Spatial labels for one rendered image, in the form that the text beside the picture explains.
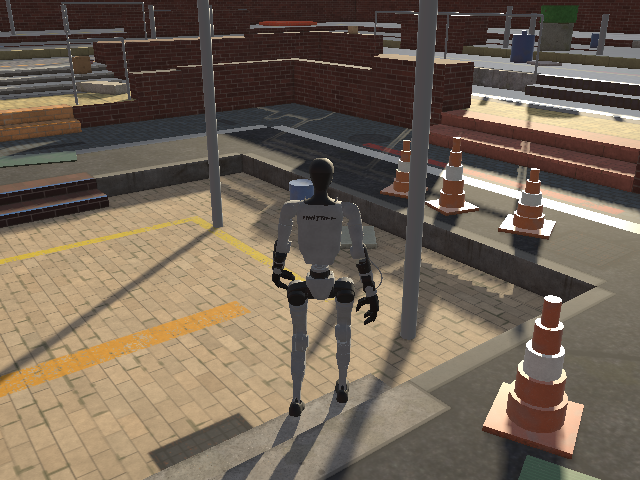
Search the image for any right robot hand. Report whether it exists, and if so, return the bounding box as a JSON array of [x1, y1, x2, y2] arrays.
[[356, 294, 379, 325]]

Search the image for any robot head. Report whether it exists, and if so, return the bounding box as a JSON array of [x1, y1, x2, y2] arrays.
[[304, 158, 338, 206]]

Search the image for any left robot shin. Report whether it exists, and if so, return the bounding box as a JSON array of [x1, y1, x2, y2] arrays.
[[291, 334, 306, 404]]

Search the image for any robot right forearm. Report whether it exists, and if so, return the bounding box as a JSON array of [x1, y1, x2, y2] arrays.
[[356, 244, 377, 297]]

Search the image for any right robot upper arm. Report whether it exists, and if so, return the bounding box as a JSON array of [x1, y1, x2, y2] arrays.
[[341, 201, 366, 259]]

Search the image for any robot left forearm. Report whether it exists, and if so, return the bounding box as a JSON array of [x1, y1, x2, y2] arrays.
[[272, 238, 287, 275]]

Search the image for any left robot upper arm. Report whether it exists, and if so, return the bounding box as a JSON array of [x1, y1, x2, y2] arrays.
[[276, 200, 300, 254]]

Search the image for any left robot hand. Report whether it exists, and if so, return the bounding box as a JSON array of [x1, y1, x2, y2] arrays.
[[272, 270, 295, 290]]

